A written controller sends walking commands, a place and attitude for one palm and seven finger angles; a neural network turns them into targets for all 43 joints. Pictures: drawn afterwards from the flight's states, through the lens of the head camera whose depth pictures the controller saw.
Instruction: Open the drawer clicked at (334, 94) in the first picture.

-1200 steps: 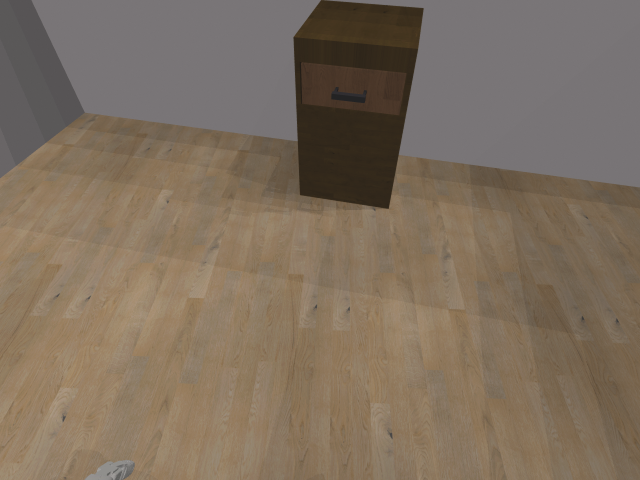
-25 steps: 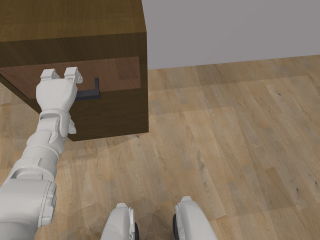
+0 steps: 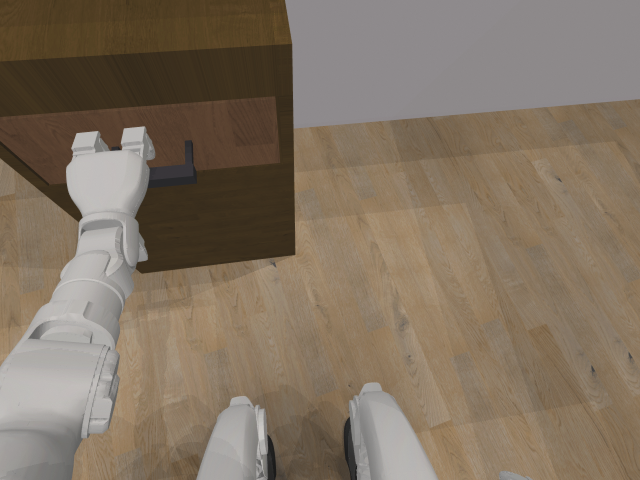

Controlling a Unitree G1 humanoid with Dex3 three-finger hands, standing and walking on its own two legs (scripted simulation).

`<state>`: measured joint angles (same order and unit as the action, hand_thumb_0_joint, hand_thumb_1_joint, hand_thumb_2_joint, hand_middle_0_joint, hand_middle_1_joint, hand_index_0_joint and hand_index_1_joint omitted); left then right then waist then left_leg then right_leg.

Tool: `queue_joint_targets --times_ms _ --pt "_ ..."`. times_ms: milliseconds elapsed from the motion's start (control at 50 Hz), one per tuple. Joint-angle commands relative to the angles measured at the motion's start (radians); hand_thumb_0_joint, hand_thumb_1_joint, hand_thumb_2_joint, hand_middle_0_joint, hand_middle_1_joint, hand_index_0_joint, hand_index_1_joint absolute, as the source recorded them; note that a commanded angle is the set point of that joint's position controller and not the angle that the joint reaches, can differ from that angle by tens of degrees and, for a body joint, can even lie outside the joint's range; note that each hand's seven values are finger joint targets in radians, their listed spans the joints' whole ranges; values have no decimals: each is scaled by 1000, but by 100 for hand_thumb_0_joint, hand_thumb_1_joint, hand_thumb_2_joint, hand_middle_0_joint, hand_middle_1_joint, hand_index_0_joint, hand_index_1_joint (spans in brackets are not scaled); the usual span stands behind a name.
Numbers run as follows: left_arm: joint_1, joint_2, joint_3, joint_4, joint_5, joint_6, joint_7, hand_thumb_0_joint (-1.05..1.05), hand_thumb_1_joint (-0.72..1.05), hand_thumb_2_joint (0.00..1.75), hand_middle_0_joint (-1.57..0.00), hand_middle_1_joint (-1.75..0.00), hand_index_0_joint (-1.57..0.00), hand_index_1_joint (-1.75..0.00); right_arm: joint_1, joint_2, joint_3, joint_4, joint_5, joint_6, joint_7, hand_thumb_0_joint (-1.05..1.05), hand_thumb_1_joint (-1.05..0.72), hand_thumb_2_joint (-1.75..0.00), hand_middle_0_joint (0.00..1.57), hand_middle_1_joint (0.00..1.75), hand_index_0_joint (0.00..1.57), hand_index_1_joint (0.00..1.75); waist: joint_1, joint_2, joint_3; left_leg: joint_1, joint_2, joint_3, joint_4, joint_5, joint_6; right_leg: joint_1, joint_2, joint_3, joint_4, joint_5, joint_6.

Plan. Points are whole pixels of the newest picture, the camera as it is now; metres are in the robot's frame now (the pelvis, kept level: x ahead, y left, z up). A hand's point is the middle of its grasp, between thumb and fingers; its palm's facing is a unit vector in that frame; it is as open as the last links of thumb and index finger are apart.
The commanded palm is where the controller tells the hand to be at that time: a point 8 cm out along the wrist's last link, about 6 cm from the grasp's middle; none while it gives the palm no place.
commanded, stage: lower the fingers behind the handle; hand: left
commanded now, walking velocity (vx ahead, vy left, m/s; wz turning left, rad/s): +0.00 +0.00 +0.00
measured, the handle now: (152, 164) +0.56 +0.22 -0.08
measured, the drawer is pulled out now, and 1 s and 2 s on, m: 0.00 0.00 0.00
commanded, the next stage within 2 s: lift the fingers back up to retry in 1.36 s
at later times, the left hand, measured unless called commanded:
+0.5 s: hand (147, 208) +0.48 +0.22 -0.07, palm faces +0.02 +0.00 -1.00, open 13.8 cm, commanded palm +0.46 +0.22 -0.03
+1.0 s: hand (148, 203) +0.49 +0.22 -0.07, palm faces +0.03 +0.02 -1.00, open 13.6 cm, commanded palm +0.46 +0.21 -0.06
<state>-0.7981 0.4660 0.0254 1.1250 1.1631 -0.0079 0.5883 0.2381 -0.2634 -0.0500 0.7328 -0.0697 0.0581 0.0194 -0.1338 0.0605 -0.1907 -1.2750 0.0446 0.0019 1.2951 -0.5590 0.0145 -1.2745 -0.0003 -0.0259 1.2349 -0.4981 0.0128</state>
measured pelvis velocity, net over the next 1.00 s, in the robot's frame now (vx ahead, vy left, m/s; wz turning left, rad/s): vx -0.04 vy -0.01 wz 0.00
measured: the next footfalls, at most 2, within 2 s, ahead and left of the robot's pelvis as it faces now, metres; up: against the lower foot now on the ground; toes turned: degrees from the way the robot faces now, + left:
none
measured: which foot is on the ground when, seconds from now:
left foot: down 0.00-1.00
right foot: down 0.00-1.00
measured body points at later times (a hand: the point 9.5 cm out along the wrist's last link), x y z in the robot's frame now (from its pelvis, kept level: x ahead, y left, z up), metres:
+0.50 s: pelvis -0.01 +0.00 -0.03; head +0.16 +0.00 +0.39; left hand +0.48 +0.21 -0.02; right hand +0.02 -0.28 -0.16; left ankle +0.01 +0.11 -0.61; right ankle +0.03 -0.13 -0.61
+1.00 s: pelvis -0.04 -0.01 -0.06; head +0.14 +0.00 +0.35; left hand +0.48 +0.21 -0.02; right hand +0.00 -0.28 -0.19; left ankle +0.01 +0.11 -0.61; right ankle +0.03 -0.13 -0.61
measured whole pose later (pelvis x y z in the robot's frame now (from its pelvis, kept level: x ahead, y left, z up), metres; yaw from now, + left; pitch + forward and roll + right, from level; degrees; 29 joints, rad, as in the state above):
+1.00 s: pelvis -0.04 -0.01 -0.06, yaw +0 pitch +34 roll -2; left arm -0.95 0.51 -0.02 1.13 1.14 -0.01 0.51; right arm 0.25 -0.27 -0.01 0.72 -0.04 0.01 0.00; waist -0.14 0.06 -0.21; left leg -1.53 0.04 -0.01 1.53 -0.58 0.01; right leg -1.54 -0.01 -0.03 1.47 -0.52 0.00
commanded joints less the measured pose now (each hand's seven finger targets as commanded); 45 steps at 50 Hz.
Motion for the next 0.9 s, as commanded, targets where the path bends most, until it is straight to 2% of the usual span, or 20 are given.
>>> queue_joint_targets --times_ms 0,20,60,80,100,120,160,200,260,320,380,440,540,580,600,620,740,760,820,880 --pt "-398 174 -14 -204 -32 43 -26 0 -50 30 -30 -120 -30 -120 200 -161 -56 -31 12 -18 -7 0 -90 -90 20 30 20 30 -33 67 -606 439 -38 -23 -141 429 12 302 49 -27 -134 349 -38" --pt "-412 176 -12 -225 -44 29 -48 0 -50 30 -30 -120 -30 -120 205 -161 -62 -26 11 -21 -13 0 -90 -90 20 30 20 30 -43 43 -640 452 -39 -27 -135 420 16 316 49 -24 -138 350 -36" --pt "-457 209 4 -336 -61 -27 -81 0 -50 30 -30 -120 -30 -120 216 -156 -64 -22 10 -33 -29 0 -90 -90 20 30 20 30 -42 66 -712 486 -41 -32 -127 449 21 347 47 -16 -130 387 -34" --pt "-468 228 18 -387 -64 -59 -90 0 -50 30 -30 -120 -30 -120 215 -156 -64 -19 7 -38 -35 0 -90 -90 20 30 20 30 -41 73 -731 506 -41 -40 -122 466 19 338 47 -16 -122 391 -35" --pt "-401 210 16 -343 -58 -70 -92 0 -50 30 -30 -120 -30 -120 222 -155 -66 -7 5 -39 -38 0 -90 -90 20 30 20 30 -37 68 -709 508 -40 -43 -120 475 19 314 47 -19 -120 388 -35" --pt "-334 153 -18 -270 -56 -70 -98 0 -50 30 -30 -120 -30 -120 215 -147 -62 3 6 -40 -38 0 -90 -90 20 30 20 30 -38 59 -608 467 -40 -35 -118 455 20 277 48 -23 -126 367 -38" --pt "-292 133 -30 -180 -33 -80 -89 0 -50 30 -30 -120 -30 -120 207 -146 -52 17 5 -38 -34 0 -90 -90 20 30 20 30 -41 22 -449 366 -35 -32 -111 373 22 194 50 -31 -125 279 -43" --pt "-289 177 4 -122 -23 -80 -70 0 -50 30 -30 -120 -30 -120 195 -150 -42 13 4 -33 -29 0 -90 -90 20 30 20 30 -28 12 -382 278 -37 -23 -104 316 24 174 49 -28 -114 231 -47" --pt "-287 234 46 -114 -14 -70 -45 0 -50 30 -30 -120 -30 -120 186 -153 -35 -6 0 -29 -21 0 -90 -90 20 30 20 30 -7 19 -414 222 -43 -14 -84 299 26 190 50 -21 -89 230 -51" --pt "-283 286 98 -172 -5 -76 -20 0 -50 30 -30 -120 -30 -120 185 -157 -38 -21 -6 -29 -12 0 -90 -90 20 30 20 30 21 59 -515 245 -42 -13 -60 357 22 215 51 -16 -47 290 -52" --pt "-282 278 105 -203 -5 -70 2 0 -50 30 -30 -120 -30 -120 187 -155 -47 -19 -9 -29 -4 0 -90 -90 20 30 20 30 14 53 -590 262 -42 -13 -34 397 22 238 51 -14 -24 337 -47" --pt "-280 243 70 -155 -10 -23 10 0 -50 30 -30 -120 -30 -120 185 -158 -46 -19 1 -29 -1 0 -90 -90 20 30 20 30 -3 23 -536 215 -42 -9 -38 326 22 222 50 -15 -38 280 -41" --pt "-355 292 64 -99 -26 28 -12 0 -50 30 -30 -120 -30 -120 181 -168 -35 -8 10 -39 -12 0 -90 -90 20 30 20 30 -28 -21 -520 129 -48 -5 -31 223 32 234 44 -3 -46 206 -30" --pt "-338 288 59 -70 -33 41 -31 0 -50 30 -30 -120 -30 -120 178 -169 -28 -10 12 -42 -13 0 -90 -90 20 30 20 30 -22 -16 -502 117 -50 -4 -32 208 31 222 43 -5 -43 191 -32" --pt "-348 304 60 -68 -28 42 -38 0 -50 30 -30 -120 -30 -120 178 -171 -24 -11 14 -42 -16 0 -90 -90 20 30 20 30 -26 -15 -504 112 -49 -4 -27 205 33 214 41 -5 -39 189 -30" --pt "-351 285 41 -67 -26 43 -48 0 -50 30 -30 -120 -30 -120 179 -169 -24 -15 14 -45 -17 0 -90 -90 20 30 20 30 -26 2 -497 116 -49 -6 -27 204 31 200 42 -7 -36 186 -32" --pt "-354 256 6 -22 -29 32 -96 0 -50 30 -30 -120 -30 -120 174 -168 -15 -33 21 -56 -22 0 -90 -90 20 30 20 30 -41 -21 -436 39 -49 -4 0 127 35 139 41 -8 -21 107 -33" --pt "-339 273 18 -15 -26 29 -102 0 -50 30 -30 -120 -30 -120 173 -171 -14 -33 20 -58 -23 0 -90 -90 20 30 20 30 -36 -23 -436 29 -50 -3 7 126 35 130 40 -6 -14 106 -34" --pt "-343 236 -10 -6 -23 25 -114 0 -50 30 -30 -120 -30 -120 177 -169 -14 -41 24 -61 -25 0 -90 -90 20 30 20 30 -46 -24 -412 11 -48 -7 20 108 35 84 41 -10 0 82 -36" --pt "-354 253 -4 7 -23 29 -120 0 -50 30 -30 -120 -30 -120 179 -173 -11 -42 26 -66 -24 0 -90 -90 20 30 20 30 -47 -30 -402 -26 -48 -8 36 79 35 60 40 -9 15 50 -39"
